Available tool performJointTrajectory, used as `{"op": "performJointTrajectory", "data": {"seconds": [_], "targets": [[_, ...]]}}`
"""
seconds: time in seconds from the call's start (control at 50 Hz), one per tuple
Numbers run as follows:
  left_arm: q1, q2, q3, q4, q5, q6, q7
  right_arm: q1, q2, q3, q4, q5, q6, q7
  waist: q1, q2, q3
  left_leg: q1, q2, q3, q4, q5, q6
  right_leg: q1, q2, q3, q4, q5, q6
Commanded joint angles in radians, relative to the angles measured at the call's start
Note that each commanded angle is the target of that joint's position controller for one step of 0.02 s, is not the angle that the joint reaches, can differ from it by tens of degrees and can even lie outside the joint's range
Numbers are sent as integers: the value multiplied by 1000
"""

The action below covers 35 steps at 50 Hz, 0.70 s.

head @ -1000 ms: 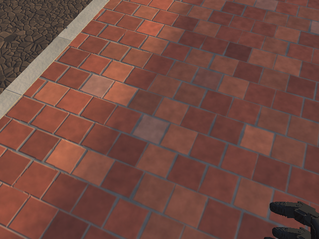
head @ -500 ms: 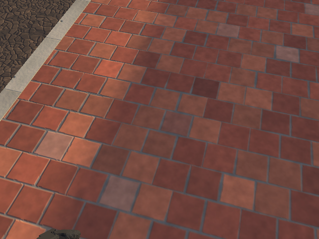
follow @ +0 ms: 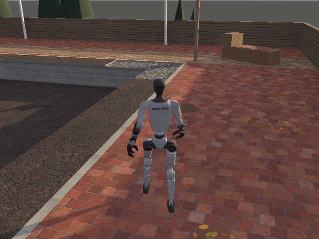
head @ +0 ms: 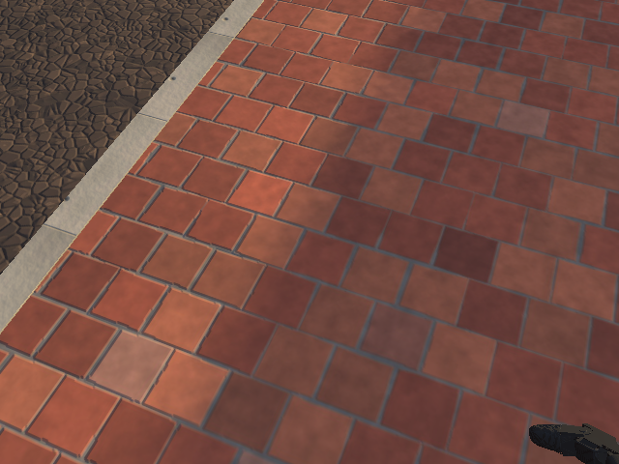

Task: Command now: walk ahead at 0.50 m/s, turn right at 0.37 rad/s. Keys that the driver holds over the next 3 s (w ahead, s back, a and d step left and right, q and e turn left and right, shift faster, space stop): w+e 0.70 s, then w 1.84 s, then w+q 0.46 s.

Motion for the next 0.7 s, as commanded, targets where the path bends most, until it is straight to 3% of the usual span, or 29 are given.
{"op": "performJointTrajectory", "data": {"seconds": [0.02,0.04,0.06,0.08,0.1,0.12,0.14,0.16,0.2,0.28,0.38,0.44,0.48,0.52,0.54,0.56,0.58,0.6,0.62,0.64,0.66,0.68,0.7], "targets": [[-23,187,48,-46,-1,5,13,44,-139,-48,-46,2,-29,0,-107,-129,-15,177,-27,19,-60,-72,36,-51,-263,189,68,409,-130],[-23,155,37,-51,6,5,11,174,-184,-70,-11,-5,-32,-8,-167,-111,-107,383,-13,17,-58,-75,70,-104,-203,154,227,456,-100],[-27,86,12,-85,29,5,10,343,-253,-89,8,-22,-30,-19,-231,1,-277,671,169,-158,-15,-90,131,-275,-122,98,532,245,-60],[115,-9,-14,-111,7,-14,5,381,-317,-103,32,-22,-15,-15,-161,302,-401,965,382,-585,-116,-305,279,-641,8,26,853,-259,-4],[68,103,11,-93,-17,-19,6,367,-209,-79,21,-15,-12,-14,-198,198,-344,902,355,-638,-194,-494,262,-743,-51,114,974,-258,-3],[-28,162,31,-118,-26,-19,7,307,-156,-62,17,-11,-13,-18,-202,127,-202,779,320,-475,-211,-481,218,-782,-90,102,993,-165,-8],[-68,150,33,-125,-19,-15,11,243,-134,-53,17,-15,-14,-18,-174,70,-133,659,280,-361,-233,-365,197,-749,-129,83,973,-86,-2],[-84,138,36,-131,-7,-9,10,200,-105,-46,22,-17,-14,-17,-152,70,-78,566,247,-272,-263,-277,192,-724,-153,84,928,-33,4],[-66,98,37,-136,-10,13,4,159,-92,-45,34,-25,-23,-18,-112,95,-40,458,213,-148,-319,-179,186,-644,-184,79,884,19,13],[-127,60,32,-181,-1,39,-1,159,-132,-63,68,-23,-33,-25,-100,38,8,427,224,-2,-374,-40,212,-691,-198,72,763,121,36],[-266,39,19,-230,2,28,-33,185,-177,-76,95,-16,-17,-37,-146,8,39,465,199,162,-380,13,185,-649,-176,0,490,334,22],[-345,46,18,-270,2,30,-47,226,-201,-85,118,0,-1,-38,-169,5,64,550,225,201,-357,33,167,-656,-163,-33,402,311,-3],[-364,62,25,-293,4,34,-55,234,-220,-93,128,11,14,-37,-159,13,66,613,242,224,-301,143,150,-644,-141,-62,369,235,-32],[-303,98,44,-294,7,40,-56,219,-251,-102,126,23,27,-40,-107,44,8,643,238,257,-152,468,128,-521,-75,-120,363,132,-74],[-189,130,66,-267,4,43,-53,204,-256,-103,122,29,36,-41,-36,38,-54,620,215,284,14,584,109,-370,-26,-150,327,132,-103],[-12,192,102,-216,1,49,-39,208,-230,-92,118,24,38,-43,48,6,-145,495,172,306,252,523,72,-102,14,-136,283,179,-142],[80,300,131,-195,-7,58,-16,246,-135,-61,86,-22,31,-42,35,-205,-211,149,82,313,610,-59,13,193,-194,221,245,157,-237],[25,340,122,-241,-3,37,-26,273,-73,-32,40,-23,-4,-33,-41,-314,-361,-142,-103,85,860,-646,-18,378,-379,790,53,-69,-414],[17,241,93,-247,1,18,-37,153,-171,-53,25,17,-33,-20,23,-165,-316,-250,-48,-37,899,-587,5,353,-376,747,-18,-93,-359],[-12,204,81,-240,6,4,-38,109,-176,-52,8,34,-49,-15,5,-143,-193,-280,-9,-21,846,-497,31,237,-344,606,-14,-34,-320],[-77,178,72,-246,5,-2,-36,113,-163,-51,22,13,-56,-25,-45,-56,-124,-223,34,-24,755,-420,35,93,-297,494,-9,71,-282],[-133,144,61,-258,11,-4,-32,125,-174,-59,33,-9,-51,-31,-81,-63,-90,-151,61,-28,671,-371,29,-17,-262,410,-17,182,-261],[-159,132,55,-274,22,-4,-26,142,-176,-62,38,-13,-39,-29,-106,-86,-81,-91,72,-33,639,-339,22,-86,-241,376,-37,243,-258]]}}
Next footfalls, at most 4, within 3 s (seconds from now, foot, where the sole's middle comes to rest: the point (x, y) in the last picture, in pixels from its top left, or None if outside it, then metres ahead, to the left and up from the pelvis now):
0.04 left None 0.20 0.14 -0.77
0.56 right None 0.42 -0.18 -0.77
1.08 left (412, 333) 0.79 -0.12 -0.77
1.62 right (555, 294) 0.93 -0.48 -0.77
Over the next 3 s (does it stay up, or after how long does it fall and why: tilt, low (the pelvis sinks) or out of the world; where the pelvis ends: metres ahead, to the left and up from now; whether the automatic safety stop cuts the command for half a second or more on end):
stays up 1.49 -0.69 0.01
